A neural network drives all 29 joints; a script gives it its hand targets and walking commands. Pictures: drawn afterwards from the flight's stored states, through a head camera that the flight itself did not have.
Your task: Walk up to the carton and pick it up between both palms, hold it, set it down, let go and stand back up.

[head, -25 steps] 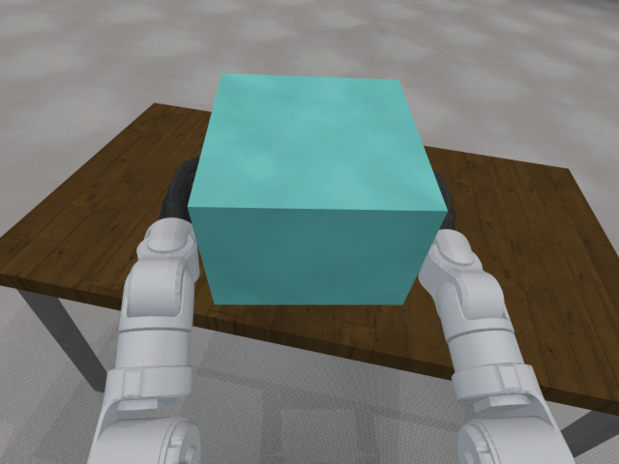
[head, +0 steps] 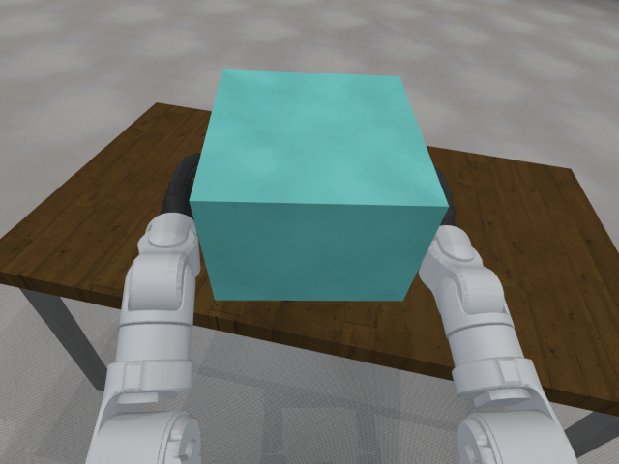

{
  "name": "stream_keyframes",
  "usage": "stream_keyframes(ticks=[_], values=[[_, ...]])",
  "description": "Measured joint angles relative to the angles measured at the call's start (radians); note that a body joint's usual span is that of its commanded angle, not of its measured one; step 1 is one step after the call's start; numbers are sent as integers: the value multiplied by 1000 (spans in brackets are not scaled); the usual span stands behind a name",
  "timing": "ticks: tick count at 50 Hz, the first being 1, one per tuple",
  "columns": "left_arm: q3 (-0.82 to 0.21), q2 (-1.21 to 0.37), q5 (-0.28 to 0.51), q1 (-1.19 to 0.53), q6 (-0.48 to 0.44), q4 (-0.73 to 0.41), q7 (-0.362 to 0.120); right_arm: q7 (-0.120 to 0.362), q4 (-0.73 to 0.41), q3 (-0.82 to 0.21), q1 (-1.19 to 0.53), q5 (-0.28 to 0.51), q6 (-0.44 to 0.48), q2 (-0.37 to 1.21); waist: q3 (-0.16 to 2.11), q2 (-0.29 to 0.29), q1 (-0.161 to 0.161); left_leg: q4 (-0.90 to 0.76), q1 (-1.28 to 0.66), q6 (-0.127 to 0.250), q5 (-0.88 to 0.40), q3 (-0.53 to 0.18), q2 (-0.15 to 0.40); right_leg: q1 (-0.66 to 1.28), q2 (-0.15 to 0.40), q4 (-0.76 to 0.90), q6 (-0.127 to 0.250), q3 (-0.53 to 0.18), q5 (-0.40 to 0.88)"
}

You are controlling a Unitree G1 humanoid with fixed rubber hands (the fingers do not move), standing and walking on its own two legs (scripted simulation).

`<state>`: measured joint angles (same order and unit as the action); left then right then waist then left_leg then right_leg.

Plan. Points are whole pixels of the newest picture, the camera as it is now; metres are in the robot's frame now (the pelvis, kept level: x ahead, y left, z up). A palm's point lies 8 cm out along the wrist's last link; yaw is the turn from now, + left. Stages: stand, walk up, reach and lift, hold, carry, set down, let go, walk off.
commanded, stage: set down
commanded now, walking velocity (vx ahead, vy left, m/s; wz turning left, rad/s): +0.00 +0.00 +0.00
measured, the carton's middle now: (311, 183) +0.40 +0.00 +0.20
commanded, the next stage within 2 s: none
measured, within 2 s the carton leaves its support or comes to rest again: neither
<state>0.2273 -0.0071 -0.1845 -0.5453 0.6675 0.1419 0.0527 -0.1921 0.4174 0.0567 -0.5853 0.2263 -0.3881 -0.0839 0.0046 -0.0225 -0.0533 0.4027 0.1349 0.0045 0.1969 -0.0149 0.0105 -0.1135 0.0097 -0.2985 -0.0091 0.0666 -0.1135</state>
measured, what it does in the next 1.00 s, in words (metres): stands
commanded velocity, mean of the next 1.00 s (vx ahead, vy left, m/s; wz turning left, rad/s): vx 0.00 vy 0.00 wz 0.00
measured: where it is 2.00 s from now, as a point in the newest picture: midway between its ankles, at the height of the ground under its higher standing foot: outside the picture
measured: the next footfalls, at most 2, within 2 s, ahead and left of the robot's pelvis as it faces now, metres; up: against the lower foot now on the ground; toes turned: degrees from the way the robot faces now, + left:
none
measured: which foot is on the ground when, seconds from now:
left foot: down 0.00-1.00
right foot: down 0.00-1.00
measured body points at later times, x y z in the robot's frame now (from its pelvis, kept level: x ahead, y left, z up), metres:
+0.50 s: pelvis +0.01 +0.00 +0.00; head +0.01 +0.03 +0.45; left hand +0.41 +0.14 +0.13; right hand +0.38 -0.18 +0.11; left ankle +0.02 +0.11 -0.75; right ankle +0.03 -0.13 -0.75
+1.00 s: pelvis +0.03 +0.00 +0.00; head +0.04 +0.02 +0.45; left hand +0.43 +0.14 +0.10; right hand +0.41 -0.18 +0.10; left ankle +0.02 +0.11 -0.75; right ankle +0.03 -0.13 -0.75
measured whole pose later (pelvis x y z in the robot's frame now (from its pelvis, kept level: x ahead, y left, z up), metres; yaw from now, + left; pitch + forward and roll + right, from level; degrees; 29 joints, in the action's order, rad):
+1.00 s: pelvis +0.03 +0.00 +0.00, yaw +0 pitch +0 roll -1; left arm 0.24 -0.03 -0.22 -0.61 0.26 0.52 0.05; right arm -0.12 0.69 0.20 -0.55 0.02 0.01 -0.03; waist -0.02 -0.03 -0.05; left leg 0.35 0.15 0.00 0.20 -0.02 0.01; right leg -0.12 0.01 -0.24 -0.01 0.07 -0.12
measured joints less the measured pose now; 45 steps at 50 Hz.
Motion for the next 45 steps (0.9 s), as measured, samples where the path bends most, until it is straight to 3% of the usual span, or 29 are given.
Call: stream_keyframes(ticks=[5,11,17,23,36,45], values=[[22,-16,-16,1,-34,5,-14,8,-4,21,7,-28,26,20,-16,-1,-10,-7,-19,1,0,-3,-1,22,1,10,-2,3,1],[54,-33,-58,-20,-126,81,-48,36,53,65,19,-106,121,54,-34,-18,-12,-30,-47,3,-7,3,-5,38,5,11,-3,-3,-1],[60,-40,-80,-45,-221,184,-51,68,151,122,33,-181,251,80,-40,-31,-2,-47,-58,2,-10,7,-8,40,8,14,-3,-7,-5],[26,-39,-77,-28,-277,219,-37,76,201,125,65,-186,344,74,-55,-29,6,-50,-55,-1,-5,2,-5,48,4,36,-3,-2,-2],[-37,-20,-6,24,-336,211,12,56,148,65,102,-122,360,38,-34,-22,-4,-30,18,-4,7,-9,0,-8,-2,44,-2,9,-2],[1,-20,-24,-45,-370,331,6,69,236,117,45,-178,370,47,-18,-17,1,-50,17,-4,2,-6,-1,-12,0,54,-1,6,-1]])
